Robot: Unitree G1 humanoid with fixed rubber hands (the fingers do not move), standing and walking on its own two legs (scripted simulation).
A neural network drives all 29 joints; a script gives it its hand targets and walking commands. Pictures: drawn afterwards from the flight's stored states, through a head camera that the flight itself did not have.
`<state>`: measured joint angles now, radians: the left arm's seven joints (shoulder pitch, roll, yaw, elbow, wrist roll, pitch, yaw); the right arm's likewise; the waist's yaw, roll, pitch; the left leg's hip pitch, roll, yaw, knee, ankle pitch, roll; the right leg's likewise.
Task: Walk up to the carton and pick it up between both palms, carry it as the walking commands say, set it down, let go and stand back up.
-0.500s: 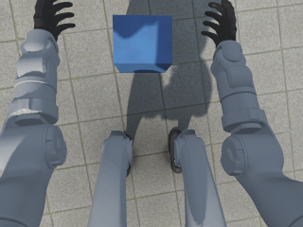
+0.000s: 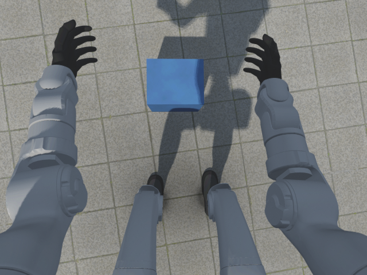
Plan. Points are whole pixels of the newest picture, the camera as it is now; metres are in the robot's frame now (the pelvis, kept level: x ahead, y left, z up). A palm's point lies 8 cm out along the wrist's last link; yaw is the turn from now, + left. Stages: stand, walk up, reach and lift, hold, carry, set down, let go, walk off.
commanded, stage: let go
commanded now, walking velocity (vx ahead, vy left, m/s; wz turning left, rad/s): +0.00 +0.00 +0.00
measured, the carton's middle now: (175, 88) +0.56 +0.02 -0.56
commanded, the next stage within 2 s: stand in 1.24 s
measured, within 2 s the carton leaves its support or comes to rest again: neither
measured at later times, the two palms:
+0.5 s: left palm (46, 144) +0.34 +0.22 -0.02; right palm (332, 151) +0.33 -0.22 -0.01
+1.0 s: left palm (22, 223) +0.24 +0.22 +0.04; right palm out of the picture +0.24 -0.24 +0.05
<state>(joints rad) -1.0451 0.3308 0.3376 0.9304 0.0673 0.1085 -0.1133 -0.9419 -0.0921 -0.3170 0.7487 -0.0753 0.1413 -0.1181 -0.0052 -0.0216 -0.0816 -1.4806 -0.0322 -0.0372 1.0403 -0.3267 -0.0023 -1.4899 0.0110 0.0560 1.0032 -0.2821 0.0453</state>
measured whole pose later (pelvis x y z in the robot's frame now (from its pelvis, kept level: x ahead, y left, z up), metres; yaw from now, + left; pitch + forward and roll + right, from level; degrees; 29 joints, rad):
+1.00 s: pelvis +0.08 -0.01 +0.11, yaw +1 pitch -1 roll +0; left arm 0.23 0.21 0.04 0.42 0.02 0.10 -0.08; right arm 0.24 -0.21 -0.04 0.42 0.00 0.10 0.07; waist 0.00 -0.01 0.06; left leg -0.13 0.00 -0.06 0.42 -0.27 -0.01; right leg -0.15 0.01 0.04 0.41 -0.25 0.01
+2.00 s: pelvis +0.07 -0.01 +0.11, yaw +1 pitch -3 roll +0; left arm 0.21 0.30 0.04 0.86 0.02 -0.01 0.04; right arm 0.21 -0.30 -0.05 0.86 -0.02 -0.01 -0.04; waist 0.00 0.00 0.04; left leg -0.13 -0.01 -0.05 0.46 -0.28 -0.01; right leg -0.16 0.01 0.04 0.47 -0.26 0.01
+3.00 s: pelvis +0.05 -0.02 +0.11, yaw +0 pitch -3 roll +0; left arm 0.18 0.34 0.03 0.97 0.00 -0.01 0.03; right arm 0.18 -0.34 -0.02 0.99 0.00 -0.02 -0.03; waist 0.00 0.00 0.05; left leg -0.11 0.00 -0.05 0.38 -0.21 -0.02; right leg -0.14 0.02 0.04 0.39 -0.19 0.00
